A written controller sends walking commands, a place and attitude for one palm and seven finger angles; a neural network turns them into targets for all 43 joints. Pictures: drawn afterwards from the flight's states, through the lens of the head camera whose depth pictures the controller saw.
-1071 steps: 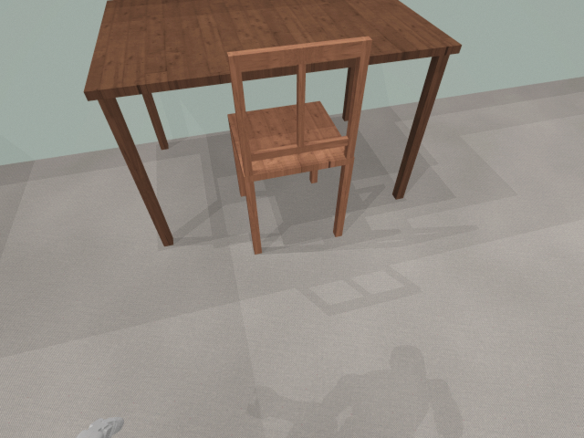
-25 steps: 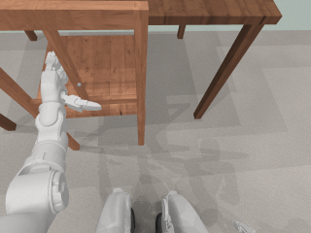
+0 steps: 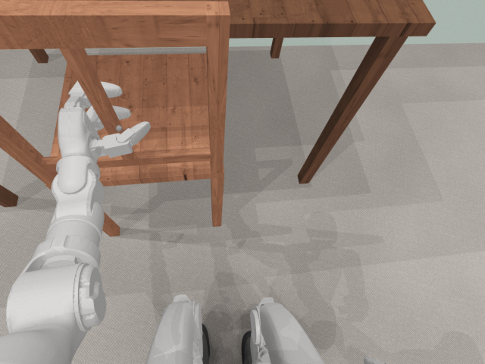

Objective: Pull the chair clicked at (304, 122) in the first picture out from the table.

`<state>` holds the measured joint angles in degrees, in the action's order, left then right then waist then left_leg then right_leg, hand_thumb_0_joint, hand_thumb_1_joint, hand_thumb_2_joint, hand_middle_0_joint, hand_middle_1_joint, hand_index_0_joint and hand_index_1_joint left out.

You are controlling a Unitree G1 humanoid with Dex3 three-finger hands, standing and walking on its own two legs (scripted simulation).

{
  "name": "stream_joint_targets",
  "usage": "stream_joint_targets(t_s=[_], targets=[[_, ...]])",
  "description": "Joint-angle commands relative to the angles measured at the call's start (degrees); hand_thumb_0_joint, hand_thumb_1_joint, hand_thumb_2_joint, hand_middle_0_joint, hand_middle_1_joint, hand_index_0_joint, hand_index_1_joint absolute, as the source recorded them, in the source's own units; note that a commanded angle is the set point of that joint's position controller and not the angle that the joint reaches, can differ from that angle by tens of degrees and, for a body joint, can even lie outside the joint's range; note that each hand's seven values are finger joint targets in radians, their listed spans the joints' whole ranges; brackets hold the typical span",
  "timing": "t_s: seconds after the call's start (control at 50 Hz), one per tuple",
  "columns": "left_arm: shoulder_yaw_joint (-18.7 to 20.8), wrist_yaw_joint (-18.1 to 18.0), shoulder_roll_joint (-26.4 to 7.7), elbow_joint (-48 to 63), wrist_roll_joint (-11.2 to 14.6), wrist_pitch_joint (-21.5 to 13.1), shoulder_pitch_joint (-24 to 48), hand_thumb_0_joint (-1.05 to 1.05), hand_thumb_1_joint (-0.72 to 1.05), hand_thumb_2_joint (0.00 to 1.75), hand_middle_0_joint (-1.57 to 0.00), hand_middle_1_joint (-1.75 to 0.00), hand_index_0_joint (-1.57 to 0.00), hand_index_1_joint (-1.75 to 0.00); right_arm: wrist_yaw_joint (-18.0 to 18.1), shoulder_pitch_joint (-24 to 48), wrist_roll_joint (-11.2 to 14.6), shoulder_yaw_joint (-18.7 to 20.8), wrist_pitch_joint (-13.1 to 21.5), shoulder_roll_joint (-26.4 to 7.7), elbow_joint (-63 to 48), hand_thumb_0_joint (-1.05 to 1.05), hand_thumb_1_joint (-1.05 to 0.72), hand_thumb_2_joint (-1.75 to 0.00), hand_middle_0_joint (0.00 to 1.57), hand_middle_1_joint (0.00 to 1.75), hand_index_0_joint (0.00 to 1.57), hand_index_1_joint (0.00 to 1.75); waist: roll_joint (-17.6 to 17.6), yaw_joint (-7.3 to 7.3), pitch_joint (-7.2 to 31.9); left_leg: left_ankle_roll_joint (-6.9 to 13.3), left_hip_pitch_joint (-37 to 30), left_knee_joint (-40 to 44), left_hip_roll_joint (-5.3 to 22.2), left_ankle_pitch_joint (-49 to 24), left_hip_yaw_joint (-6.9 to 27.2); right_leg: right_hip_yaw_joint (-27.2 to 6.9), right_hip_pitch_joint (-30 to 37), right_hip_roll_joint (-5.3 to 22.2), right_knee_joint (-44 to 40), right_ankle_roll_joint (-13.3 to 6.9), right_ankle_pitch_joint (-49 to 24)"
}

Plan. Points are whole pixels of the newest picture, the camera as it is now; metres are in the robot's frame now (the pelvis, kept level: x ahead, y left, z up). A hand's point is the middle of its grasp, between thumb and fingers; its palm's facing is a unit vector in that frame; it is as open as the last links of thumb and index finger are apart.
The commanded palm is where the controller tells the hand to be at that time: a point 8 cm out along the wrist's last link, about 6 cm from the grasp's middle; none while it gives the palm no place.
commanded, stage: hook a spindle and tug to test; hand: left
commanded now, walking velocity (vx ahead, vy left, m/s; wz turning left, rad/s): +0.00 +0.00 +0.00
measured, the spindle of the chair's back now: (106, 113) +0.52 +0.20 +0.03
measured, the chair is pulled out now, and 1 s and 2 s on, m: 0.00 0.05 0.19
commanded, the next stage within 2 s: step backward, pulling the chair out in 0.80 s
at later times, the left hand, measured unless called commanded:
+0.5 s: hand (121, 134) +0.47 +0.17 +0.03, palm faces +0.11 -0.99 -0.01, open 5.4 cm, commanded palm +0.43 +0.22 +0.03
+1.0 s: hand (118, 150) +0.44 +0.17 +0.04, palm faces +0.14 -0.99 -0.10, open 5.5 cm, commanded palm +0.40 +0.22 +0.04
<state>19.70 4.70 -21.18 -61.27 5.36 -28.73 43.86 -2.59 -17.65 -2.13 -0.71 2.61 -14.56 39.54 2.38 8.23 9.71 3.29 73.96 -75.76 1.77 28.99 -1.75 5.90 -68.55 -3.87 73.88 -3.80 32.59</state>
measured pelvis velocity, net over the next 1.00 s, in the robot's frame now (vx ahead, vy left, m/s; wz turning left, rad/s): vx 0.01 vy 0.00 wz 0.02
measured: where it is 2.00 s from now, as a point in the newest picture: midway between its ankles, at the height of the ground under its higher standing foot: outside the picture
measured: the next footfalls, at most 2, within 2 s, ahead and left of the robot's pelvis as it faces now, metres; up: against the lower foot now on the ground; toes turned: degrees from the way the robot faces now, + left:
none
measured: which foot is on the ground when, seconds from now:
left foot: down 0.00-1.00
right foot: down 0.00-1.00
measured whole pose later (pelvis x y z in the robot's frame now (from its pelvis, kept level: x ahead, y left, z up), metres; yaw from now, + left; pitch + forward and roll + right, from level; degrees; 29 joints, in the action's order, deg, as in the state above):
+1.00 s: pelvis +0.01 +0.00 +0.04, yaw +1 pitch +19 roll -2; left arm 12.6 -1.6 -16.1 -43.9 5.2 -16.8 29.5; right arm 0.8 -12.7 2.0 -0.4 -2.7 -13.1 35.6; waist 1.8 5.5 3.8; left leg 3.4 58.9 -66.8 0.9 27.4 -2.6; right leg 4.3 -54.2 -3.6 65.6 -3.8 31.1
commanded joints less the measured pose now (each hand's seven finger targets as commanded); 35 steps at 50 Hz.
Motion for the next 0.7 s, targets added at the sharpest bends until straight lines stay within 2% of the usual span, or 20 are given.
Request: stream_joint_targets(t_s=[0.0,0.06,0.08,0.12,0.14,0.16,0.18,0.22,0.26,0.28,0.3,0.34,0.38,0.44,0.5,0.52,0.54,0.6,0.66,0.68], targets=[[-1.3,1.1,-8.4,13.0,-0.6,-4.4,19.5,0.00,0.68,0.80,-0.50,-1.45,-0.50,-1.45,0.6,-7.6,0.5,3.6,0.9,-10.2,-3.6,0.00,-0.90,-0.90,0.20,0.30,0.20,0.30,6.3,-0.18,30.2,-2.7,-32.1,7.8,-0.7,-20.6,7.5,-5.0,7.2,-0.5,-10.2,1.6,-18.8],[1.2,0.8,-11.5,11.2,-0.8,-4.1,19.2,0.00,0.84,0.88,-0.50,-1.45,-0.50,-1.45,0.9,-8.1,0.4,3.6,0.6,-10.7,-3.2,0.00,-0.90,-0.90,0.20,0.30,0.20,0.30,3.3,0.03,28.6,-2.3,-28.9,7.6,-0.8,-19.6,7.2,-5.4,8.6,-0.4,-10.1,1.8,-19.1],[-0.5,0.8,-9.6,12.3,-0.9,-4.4,20.6,0.00,0.90,0.90,-0.50,-1.45,-0.50,-1.45,0.9,-7.6,0.4,3.5,0.6,-10.2,-3.3,0.00,-0.90,-0.90,0.20,0.30,0.20,0.30,4.9,0.56,28.7,-2.3,-29.5,7.6,-0.8,-19.5,7.1,-5.4,7.8,-0.3,-10.2,2.0,-19.0],[-1.1,0.8,-8.2,13.3,-0.7,-4.7,20.4,0.00,0.90,0.90,-0.50,-1.45,-0.50,-1.45,0.7,-7.8,0.4,3.6,0.7,-9.9,-3.4,0.00,-0.90,-0.90,0.20,0.30,0.20,0.30,5.5,0.19,29.6,-2.5,-31.1,7.7,-0.8,-20.8,7.2,-5.2,8.0,-0.3,-10.2,1.8,-19.7],[-0.5,0.7,-8.4,12.8,-0.6,-4.6,17.4,0.00,0.90,0.90,-0.50,-1.45,-0.50,-1.45,0.6,-7.8,0.4,3.8,0.5,-10.1,-3.6,0.00,-0.90,-0.90,0.20,0.30,0.20,0.30,5.9,-0.69,29.9,-2.7,-31.7,7.9,-0.8,-21.8,7.1,-5.1,8.6,-0.4,-10.3,1.7,-20.3],[-0.6,0.6,-8.4,13.5,-0.6,-4.7,16.9,0.00,0.90,0.90,-0.50,-1.45,-0.50,-1.45,0.6,-7.8,0.4,3.9,0.5,-10.3,-3.8,0.00,-0.90,-0.90,0.20,0.30,0.20,0.30,5.7,-0.65,31.0,-2.8,-32.9,7.8,-0.6,-22.9,7.3,-4.9,7.8,-0.5,-9.8,1.6,-20.7],[-2.2,0.6,-6.7,13.5,-0.7,-4.6,17.3,0.00,0.90,0.90,-0.50,-1.45,-0.50,-1.45,0.5,-7.6,0.5,3.8,0.3,-10.0,-3.7,0.00,-0.90,-0.90,0.20,0.30,0.20,0.30,6.1,-0.11,29.9,-3.0,-33.5,8.0,-0.5,-23.0,7.5,-4.6,6.7,-0.4,-10.0,1.7,-20.5],[-3.1,0.6,-5.1,15.5,-0.3,-4.5,16.3,0.00,0.90,0.90,-0.50,-1.45,-0.50,-1.45,0.2,-7.4,0.4,4.0,0.2,-9.8,-3.8,0.00,-0.90,-0.90,0.20,0.30,0.20,0.30,7.2,-0.39,30.5,-3.2,-35.1,8.2,-0.5,-24.2,7.5,-4.5,7.1,-0.5,-10.3,1.6,-20.9],[-1.6,0.5,-6.8,15.2,-0.1,-4.2,13.4,0.00,0.90,0.90,-0.50,-1.45,-0.50,-1.45,0.4,-7.6,0.6,4.1,-0.1,-10.3,-4.1,0.00,-0.90,-0.90,0.20,0.30,0.20,0.30,4.7,-0.86,30.6,-3.2,-34.8,8.3,-0.4,-25.3,7.4,-4.5,8.4,-0.6,-10.2,1.6,-22.2],[-2.5,0.5,-6.1,17.7,-0.2,-4.4,13.6,0.00,0.90,0.90,-0.50,-1.45,-0.50,-1.45,0.3,-7.3,0.6,4.1,-0.1,-9.8,-4.3,0.00,-0.90,-0.90,0.20,0.30,0.20,0.30,6.1,-1.01,31.8,-3.2,-35.5,8.2,-0.5,-26.9,7.2,-4.6,9.0,-0.5,-10.2,1.7,-23.5],[-2.4,0.5,-5.7,18.4,-0.1,-4.3,11.4,0.00,0.90,0.90,-0.50,-1.45,-0.50,-1.45,0.2,-7.2,0.7,4.2,-0.2,-9.6,-4.6,0.00,-0.90,-0.90,0.20,0.30,0.20,0.30,5.9,-1.58,32.5,-3.3,-36.1,8.3,-0.5,-27.9,7.0,-4.7,10.0,-0.5,-10.4,1.7,-24.4],[-2.7,0.7,-4.9,19.7,0.6,-3.9,8.0,0.00,0.90,0.90,-0.50,-1.45,-0.50,-1.45,0.0,-6.6,0.9,4.2,-0.3,-9.3,-5.0,0.00,-0.90,-0.90,0.20,0.30,0.20,0.30,4.0,-1.88,31.8,-3.0,-34.8,8.3,-0.7,-28.1,6.2,-5.1,12.5,-0.6,-10.9,1.9,-26.2],[-2.7,0.6,-4.9,19.6,0.7,-3.6,6.4,0.00,0.90,0.90,-0.50,-1.45,-0.50,-1.45,0.1,-6.0,1.1,4.0,-0.3,-9.2,-5.1,0.00,-0.90,-0.90,0.20,0.30,0.20,0.30,3.9,-1.97,29.6,-2.9,-33.0,8.4,-0.7,-27.1,5.9,-5.2,12.4,-0.5,-10.8,1.9,-26.2],[-1.5,0.4,-6.2,21.3,0.8,-3.7,4.5,0.00,0.90,0.90,-0.50,-1.45,-0.50,-1.45,0.2,-5.7,1.1,4.1,-0.4,-9.0,-5.4,0.00,-0.90,-0.90,0.20,0.30,0.20,0.30,2.3,-2.38,29.4,-2.5,-30.9,8.5,-1.1,-26.1,5.3,-6.0,15.4,-0.4,-11.1,2.2,-27.7],[-2.1,0.6,-4.9,23.3,1.3,-3.8,1.3,0.00,0.90,0.90,-0.50,-1.45,-0.50,-1.45,0.2,-5.0,1.2,4.0,-0.1,-8.6,-6.0,0.00,-0.90,-0.90,0.20,0.30,0.20,0.30,3.9,-3.16,29.4,-2.7,-31.8,8.5,-1.2,-27.8,4.8,-6.1,16.2,-0.3,-11.0,2.1,-29.5],[-1.5,0.6,-5.6,24.6,1.5,-3.9,0.6,0.00,0.90,0.90,-0.50,-1.45,-0.50,-1.45,0.2,-5.0,1.2,4.1,-0.1,-8.7,-6.0,0.00,-0.90,-0.90,0.20,0.30,0.20,0.30,3.1,-3.39,29.4,-2.7,-31.6,8.6,-1.1,-28.2,4.9,-6.0,16.8,-0.2,-10.8,2.1,-30.1],[-2.0,0.8,-4.6,24.6,1.8,-3.7,-1.5,0.00,0.90,0.90,-0.50,-1.45,-0.50,-1.45,0.1,-4.7,1.3,4.0,-0.1,-8.5,-6.4,0.00,-0.90,-0.90,0.20,0.30,0.20,0.30,3.3,-3.62,28.9,-2.7,-31.5,8.7,-1.3,-28.2,4.6,-6.1,17.3,-0.3,-11.1,2.2,-30.3],[-1.5,1.0,-5.2,25.7,2.2,-3.6,-2.4,0.00,0.90,0.90,-0.50,-1.45,-0.50,-1.45,0.4,-4.2,1.4,4.0,0.1,-8.5,-6.4,0.00,-0.90,-0.90,0.20,0.30,0.20,0.30,1.5,-3.55,28.5,-2.4,-29.6,8.4,-1.4,-27.6,4.4,-6.6,18.5,0.0,-10.9,2.4,-31.8],[-1.6,1.3,-5.1,25.0,2.2,-3.5,-2.7,0.00,0.90,0.90,-0.50,-1.45,-0.50,-1.45,0.6,-3.8,1.5,3.9,0.4,-8.5,-6.4,0.00,-0.90,-0.90,0.20,0.30,0.20,0.30,1.9,-3.41,26.4,-2.4,-28.3,8.3,-1.5,-25.7,4.3,-6.9,17.5,0.0,-10.7,2.3,-30.3],[-1.8,1.3,-5.0,26.2,2.4,-3.7,-1.9,0.00,0.90,0.90,-0.50,-1.45,-0.50,-1.45,0.7,-3.5,1.4,3.9,0.5,-8.4,-6.4,0.00,-0.90,-0.90,0.20,0.30,0.20,0.30,2.0,-3.35,27.1,-2.4,-28.5,8.1,-1.5,-26.2,4.2,-7.0,17.8,0.2,-10.6,2.5,-30.9]])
